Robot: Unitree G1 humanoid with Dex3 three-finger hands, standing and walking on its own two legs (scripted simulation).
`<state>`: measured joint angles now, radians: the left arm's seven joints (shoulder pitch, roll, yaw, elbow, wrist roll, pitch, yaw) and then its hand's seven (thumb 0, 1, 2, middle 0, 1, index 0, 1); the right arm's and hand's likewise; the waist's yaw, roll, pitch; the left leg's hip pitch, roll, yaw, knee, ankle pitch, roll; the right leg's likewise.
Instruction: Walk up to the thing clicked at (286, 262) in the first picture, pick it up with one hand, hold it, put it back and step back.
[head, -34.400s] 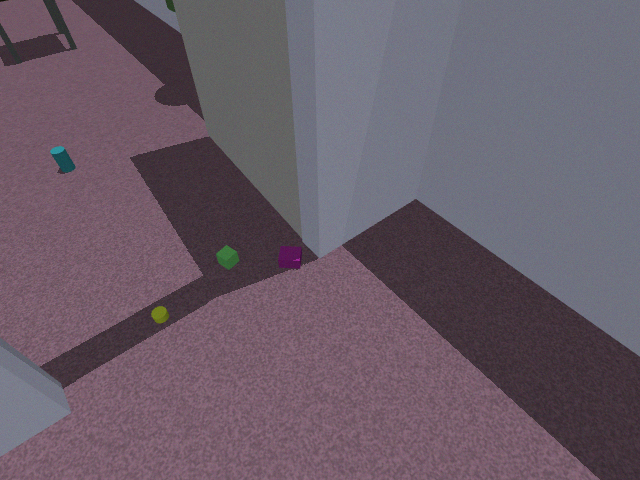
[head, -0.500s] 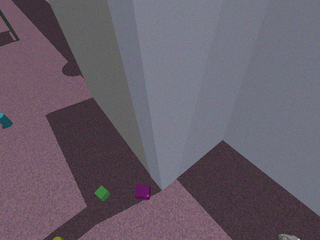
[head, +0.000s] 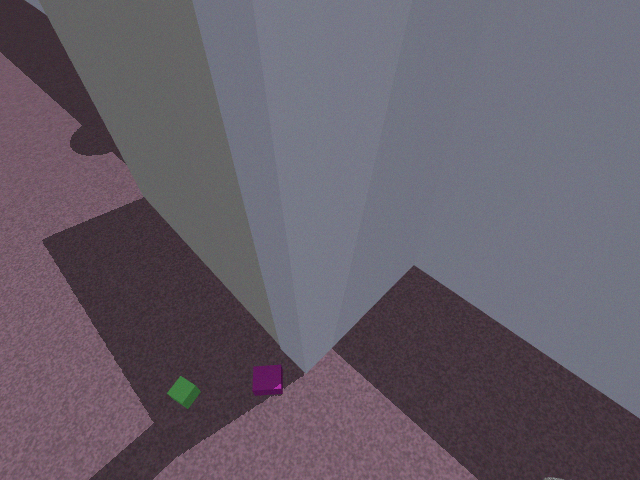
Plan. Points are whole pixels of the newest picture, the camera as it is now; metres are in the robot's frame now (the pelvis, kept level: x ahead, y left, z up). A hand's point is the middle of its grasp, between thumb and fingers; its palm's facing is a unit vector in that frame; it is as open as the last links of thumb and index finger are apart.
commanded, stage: walk up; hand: left
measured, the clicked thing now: (268, 380) +0.50 +0.18 -0.74
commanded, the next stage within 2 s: stand in 0.44 s
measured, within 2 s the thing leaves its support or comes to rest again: neither
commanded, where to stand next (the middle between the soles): +0.11 -0.05 m, yaw -1 degrees
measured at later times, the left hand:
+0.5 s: hand out of the picture +0.10 +0.25 -0.13, palm faces -0.05 -0.94 -0.34, open 7.4 cm
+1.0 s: hand out of the picture +0.09 +0.25 -0.13, palm faces -0.04 -0.94 -0.34, open 7.4 cm
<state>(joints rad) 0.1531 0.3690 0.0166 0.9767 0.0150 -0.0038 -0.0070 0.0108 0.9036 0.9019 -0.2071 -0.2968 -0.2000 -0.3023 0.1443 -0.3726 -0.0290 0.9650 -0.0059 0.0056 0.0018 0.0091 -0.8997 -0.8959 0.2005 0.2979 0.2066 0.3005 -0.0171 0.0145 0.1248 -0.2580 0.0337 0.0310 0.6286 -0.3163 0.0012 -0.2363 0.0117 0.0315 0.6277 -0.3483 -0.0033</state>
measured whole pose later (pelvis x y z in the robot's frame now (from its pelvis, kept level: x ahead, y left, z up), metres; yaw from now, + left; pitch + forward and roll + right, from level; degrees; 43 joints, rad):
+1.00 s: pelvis +0.00 +0.00 +0.02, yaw +0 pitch -1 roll +0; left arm 0.09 0.36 0.00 1.14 0.01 -0.02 -0.01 0.01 0.90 0.90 -0.21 -0.30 -0.20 -0.30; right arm 0.09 -0.34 -0.01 1.15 -0.01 -0.01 0.01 0.01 -0.90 -0.90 0.20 0.30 0.21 0.30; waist -0.01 0.00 0.06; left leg -0.12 0.03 0.04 0.31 -0.17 -0.01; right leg -0.11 0.00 0.04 0.32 -0.19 0.01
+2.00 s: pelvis +0.01 +0.00 +0.02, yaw +0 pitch -2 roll +0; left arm 0.11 0.36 0.00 1.13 0.01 -0.01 -0.01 0.01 0.90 0.90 -0.21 -0.30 -0.20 -0.30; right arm 0.10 -0.34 -0.01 1.14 -0.01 0.00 0.01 0.01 -0.90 -0.90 0.20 0.30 0.21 0.30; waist -0.01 0.00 0.05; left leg -0.11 0.02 0.03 0.31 -0.17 -0.01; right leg -0.09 0.00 0.03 0.31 -0.19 0.01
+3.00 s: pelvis +0.00 +0.00 +0.00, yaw +2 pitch +7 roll +0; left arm -0.05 0.34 0.14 1.00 0.13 0.00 -0.04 0.01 0.46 0.91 -0.21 -0.66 -0.19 -0.68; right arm 0.21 -0.25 -0.03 0.80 0.02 -0.04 -0.02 0.01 -0.90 -0.90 0.20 0.30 0.21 0.30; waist -0.02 -0.02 0.02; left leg -0.45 0.02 0.00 0.60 -0.27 -0.01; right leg -0.41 0.00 0.00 0.59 -0.30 0.00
